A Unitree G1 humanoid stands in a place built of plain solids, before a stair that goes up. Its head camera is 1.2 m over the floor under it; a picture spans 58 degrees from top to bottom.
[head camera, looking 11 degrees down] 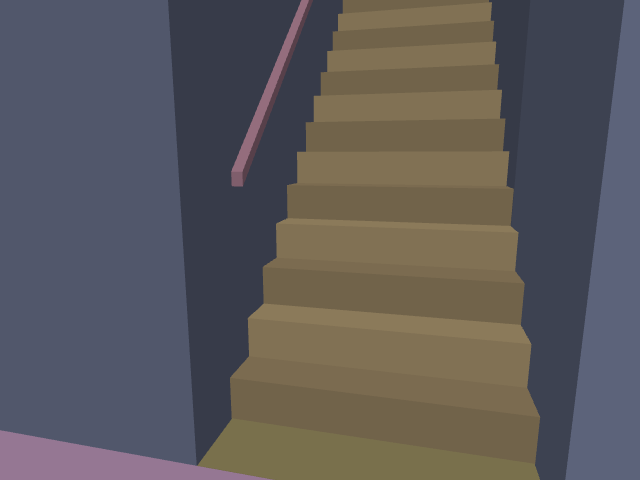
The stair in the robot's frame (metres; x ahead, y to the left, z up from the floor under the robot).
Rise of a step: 0.20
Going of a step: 0.22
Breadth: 1.30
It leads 14 degrees to the right of straight ahead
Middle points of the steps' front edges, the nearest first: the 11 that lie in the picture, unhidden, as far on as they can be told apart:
1.67 -0.22 0.21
1.89 -0.27 0.41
2.10 -0.33 0.61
2.32 -0.38 0.82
2.54 -0.43 1.02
2.75 -0.48 1.23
2.97 -0.53 1.43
3.19 -0.59 1.64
3.40 -0.64 1.84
3.62 -0.69 2.04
3.84 -0.74 2.25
